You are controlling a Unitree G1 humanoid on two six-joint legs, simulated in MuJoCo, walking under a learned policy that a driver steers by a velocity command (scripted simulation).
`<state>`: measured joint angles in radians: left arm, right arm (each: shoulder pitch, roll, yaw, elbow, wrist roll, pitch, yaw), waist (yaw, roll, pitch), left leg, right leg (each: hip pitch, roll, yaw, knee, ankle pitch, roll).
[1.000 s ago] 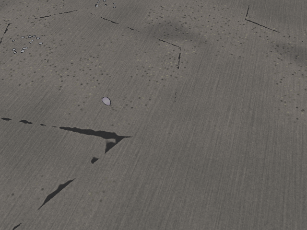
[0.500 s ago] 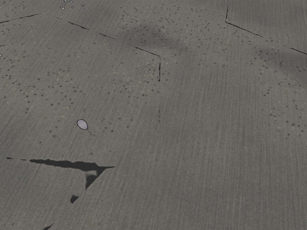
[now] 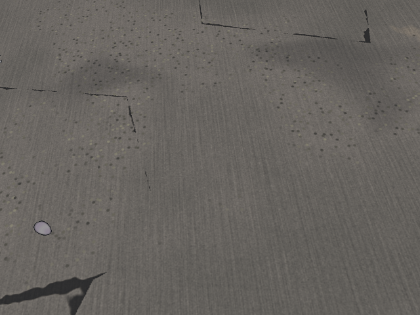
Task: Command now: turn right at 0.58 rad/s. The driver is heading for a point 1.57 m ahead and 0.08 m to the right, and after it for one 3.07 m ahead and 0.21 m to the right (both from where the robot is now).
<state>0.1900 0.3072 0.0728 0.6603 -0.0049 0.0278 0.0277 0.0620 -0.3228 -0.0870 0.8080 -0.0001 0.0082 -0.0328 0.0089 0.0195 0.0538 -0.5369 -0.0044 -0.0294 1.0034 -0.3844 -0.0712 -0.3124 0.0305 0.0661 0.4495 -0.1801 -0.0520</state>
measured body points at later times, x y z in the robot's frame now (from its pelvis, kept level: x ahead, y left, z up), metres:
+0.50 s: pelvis +0.00 +0.03 +0.00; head +0.04 +0.04 +0.45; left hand +0.20 +0.28 -0.11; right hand +0.07 -0.26 -0.11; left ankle +0.04 +0.15 -0.74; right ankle -0.05 -0.11 -0.72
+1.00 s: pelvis +0.00 +0.00 -0.01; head +0.00 -0.01 +0.44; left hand +0.16 +0.22 -0.13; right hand +0.01 -0.30 -0.14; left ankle +0.04 +0.15 -0.74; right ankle -0.04 -0.11 -0.74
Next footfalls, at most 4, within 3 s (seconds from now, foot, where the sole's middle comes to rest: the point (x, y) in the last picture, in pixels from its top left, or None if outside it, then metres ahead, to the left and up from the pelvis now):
0.22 left None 0.07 0.14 -0.78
0.56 right None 0.00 -0.11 -0.78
2.80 right None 0.40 -0.17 -0.78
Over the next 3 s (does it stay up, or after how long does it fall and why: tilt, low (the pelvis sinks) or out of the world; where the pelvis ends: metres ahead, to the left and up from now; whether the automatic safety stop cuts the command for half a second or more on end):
stays up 0.34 -0.08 0.00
